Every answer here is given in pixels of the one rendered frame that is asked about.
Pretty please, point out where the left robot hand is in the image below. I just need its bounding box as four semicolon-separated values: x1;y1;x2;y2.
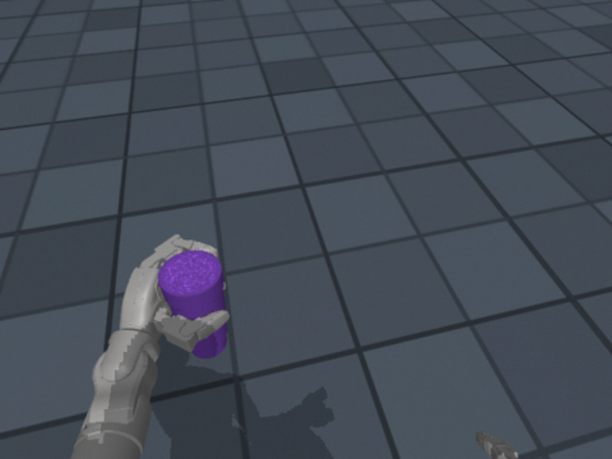
120;234;230;352

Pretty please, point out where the cup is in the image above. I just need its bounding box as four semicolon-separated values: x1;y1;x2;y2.
158;251;228;359

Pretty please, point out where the right robot hand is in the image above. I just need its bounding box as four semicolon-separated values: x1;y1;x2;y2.
475;431;518;459

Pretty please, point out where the left robot arm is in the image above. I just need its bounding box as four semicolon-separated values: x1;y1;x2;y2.
70;329;161;459

